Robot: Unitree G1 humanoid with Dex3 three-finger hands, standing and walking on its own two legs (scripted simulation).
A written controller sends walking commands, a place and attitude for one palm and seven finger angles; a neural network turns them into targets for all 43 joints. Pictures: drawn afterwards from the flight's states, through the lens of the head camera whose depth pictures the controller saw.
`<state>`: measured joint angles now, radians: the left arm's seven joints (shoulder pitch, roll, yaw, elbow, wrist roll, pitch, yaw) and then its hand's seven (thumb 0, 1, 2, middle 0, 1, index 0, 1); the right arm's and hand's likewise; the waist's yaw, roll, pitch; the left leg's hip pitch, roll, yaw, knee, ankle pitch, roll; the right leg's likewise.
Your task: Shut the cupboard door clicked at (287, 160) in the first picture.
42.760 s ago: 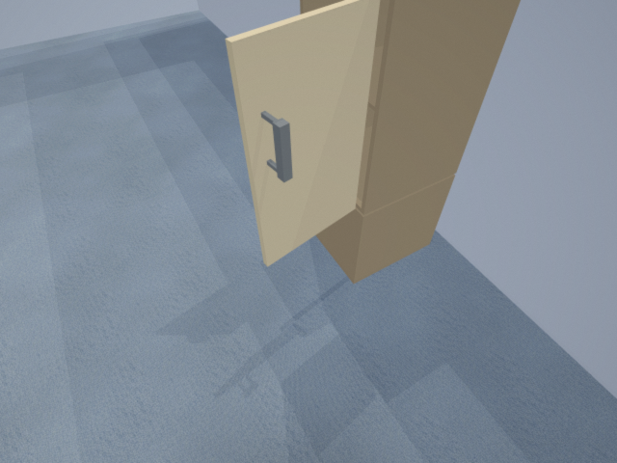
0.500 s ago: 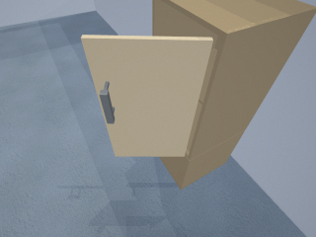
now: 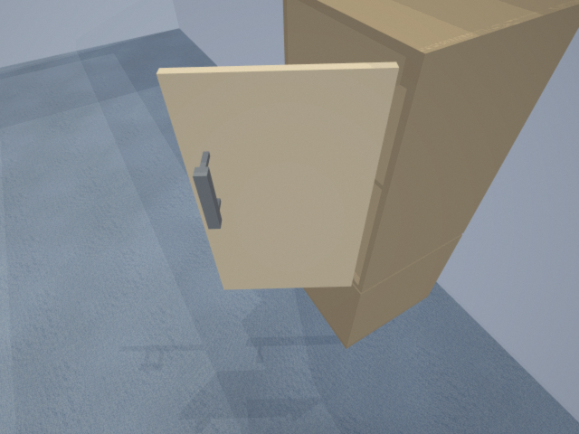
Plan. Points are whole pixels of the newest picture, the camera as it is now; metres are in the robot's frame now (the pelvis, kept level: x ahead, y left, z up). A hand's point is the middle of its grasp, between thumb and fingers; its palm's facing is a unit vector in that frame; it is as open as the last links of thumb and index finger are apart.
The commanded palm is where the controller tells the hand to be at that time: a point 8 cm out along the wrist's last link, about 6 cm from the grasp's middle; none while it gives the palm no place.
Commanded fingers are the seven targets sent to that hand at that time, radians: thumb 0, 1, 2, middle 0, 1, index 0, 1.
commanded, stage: look again from close up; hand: left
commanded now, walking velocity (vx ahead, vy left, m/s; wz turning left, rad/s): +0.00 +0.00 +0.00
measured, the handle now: (210, 191) +0.49 +0.17 +0.05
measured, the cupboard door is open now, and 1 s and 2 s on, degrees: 60 60 60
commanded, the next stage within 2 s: raise the hand and make a fist in 0.08 s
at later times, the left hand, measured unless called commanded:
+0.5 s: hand (175, 404) +0.17 +0.16 -0.03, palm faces +0.05 -1.00 -0.03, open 6.7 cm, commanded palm +0.11 +0.23 -0.04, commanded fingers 0.00 0.90 0.90 -0.49 -0.62 -0.49 -0.62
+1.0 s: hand (157, 402) +0.17 +0.18 -0.01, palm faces +0.08 -1.00 -0.04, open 4.3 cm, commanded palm +0.13 +0.23 +0.00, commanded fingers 0.00 0.90 0.90 -0.95 -1.12 -0.95 -1.12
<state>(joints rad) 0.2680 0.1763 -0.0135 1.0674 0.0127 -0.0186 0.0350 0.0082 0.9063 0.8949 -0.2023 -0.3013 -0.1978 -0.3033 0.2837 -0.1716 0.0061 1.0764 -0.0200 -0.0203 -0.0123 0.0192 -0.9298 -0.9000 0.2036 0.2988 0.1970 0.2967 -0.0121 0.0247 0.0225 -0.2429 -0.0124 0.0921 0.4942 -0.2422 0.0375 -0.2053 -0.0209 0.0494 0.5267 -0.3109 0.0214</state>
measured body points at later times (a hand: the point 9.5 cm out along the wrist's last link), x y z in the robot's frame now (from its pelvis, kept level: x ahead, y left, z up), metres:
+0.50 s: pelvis -0.03 -0.03 -0.07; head +0.00 -0.02 +0.38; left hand +0.16 +0.22 -0.02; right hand +0.20 -0.27 -0.11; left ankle +0.02 +0.09 -0.74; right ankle -0.02 -0.13 -0.74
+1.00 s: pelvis -0.03 -0.03 -0.07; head +0.01 -0.03 +0.37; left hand +0.16 +0.24 +0.00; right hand +0.13 -0.25 -0.16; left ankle +0.02 +0.09 -0.74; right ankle -0.02 -0.13 -0.74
